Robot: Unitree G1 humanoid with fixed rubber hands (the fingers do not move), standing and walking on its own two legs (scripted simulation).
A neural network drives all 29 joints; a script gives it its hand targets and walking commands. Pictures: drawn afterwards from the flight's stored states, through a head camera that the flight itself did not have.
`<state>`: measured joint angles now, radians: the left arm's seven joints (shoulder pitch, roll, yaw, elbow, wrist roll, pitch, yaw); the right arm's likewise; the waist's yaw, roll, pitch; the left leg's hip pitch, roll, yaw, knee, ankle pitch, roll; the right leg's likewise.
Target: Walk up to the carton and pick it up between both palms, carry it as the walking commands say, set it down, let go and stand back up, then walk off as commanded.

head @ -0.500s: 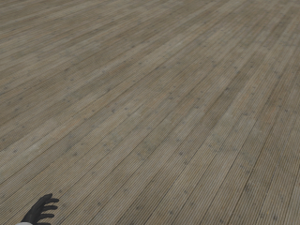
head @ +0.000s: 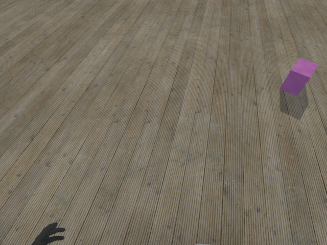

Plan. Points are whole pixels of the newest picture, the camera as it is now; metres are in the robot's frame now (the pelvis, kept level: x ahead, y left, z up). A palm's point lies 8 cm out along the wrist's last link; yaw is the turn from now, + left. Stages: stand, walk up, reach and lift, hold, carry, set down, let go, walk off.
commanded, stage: walk up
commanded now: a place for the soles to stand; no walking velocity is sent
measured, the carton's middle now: (298, 77) +1.49 -1.22 -0.65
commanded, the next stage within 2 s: none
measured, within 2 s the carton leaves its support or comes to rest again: neither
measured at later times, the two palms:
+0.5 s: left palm (117, 126) +0.50 +0.17 -0.07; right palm out of the picture +0.10 -0.39 -0.10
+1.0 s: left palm (152, 91) +0.67 +0.06 -0.07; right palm out of the picture +0.21 -0.43 -0.07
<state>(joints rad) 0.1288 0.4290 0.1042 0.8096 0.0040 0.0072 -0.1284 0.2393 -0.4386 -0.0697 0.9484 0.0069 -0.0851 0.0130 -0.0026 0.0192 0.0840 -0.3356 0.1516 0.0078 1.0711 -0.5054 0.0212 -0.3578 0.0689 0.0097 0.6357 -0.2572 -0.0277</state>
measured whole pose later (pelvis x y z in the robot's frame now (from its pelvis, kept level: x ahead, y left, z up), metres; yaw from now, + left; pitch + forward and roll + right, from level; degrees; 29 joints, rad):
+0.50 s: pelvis +0.21 -0.07 -0.01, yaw -22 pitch -2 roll +1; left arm 0.04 0.48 0.13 0.84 0.01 -0.02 -0.14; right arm 0.35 -0.47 -0.07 0.91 0.01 -0.10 0.01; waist -0.04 -0.04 0.06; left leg -0.11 0.20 0.20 0.97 -0.51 -0.01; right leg -0.53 -0.03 -0.08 0.72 -0.15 -0.08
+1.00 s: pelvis +0.39 -0.15 +0.02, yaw -35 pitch -2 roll +1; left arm 0.18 0.46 0.10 0.91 0.01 0.00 -0.14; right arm 0.38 -0.45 -0.05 0.91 -0.03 -0.13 0.03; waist -0.04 -0.05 0.00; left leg -0.18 0.13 0.23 0.52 -0.30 0.01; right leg -0.59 -0.08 0.04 0.90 -0.29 0.02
